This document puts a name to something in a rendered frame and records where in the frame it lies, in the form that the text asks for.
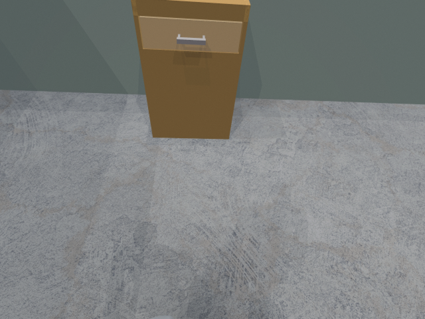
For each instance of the drawer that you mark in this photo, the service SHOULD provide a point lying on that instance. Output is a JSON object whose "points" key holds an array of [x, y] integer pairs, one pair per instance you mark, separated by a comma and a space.
{"points": [[162, 33]]}

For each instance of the cabinet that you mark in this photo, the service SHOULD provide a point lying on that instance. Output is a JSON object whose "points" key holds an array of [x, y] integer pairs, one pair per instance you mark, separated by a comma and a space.
{"points": [[191, 94]]}

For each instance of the handle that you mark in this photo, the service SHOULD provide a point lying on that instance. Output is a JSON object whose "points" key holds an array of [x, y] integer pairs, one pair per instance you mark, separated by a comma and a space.
{"points": [[191, 41]]}

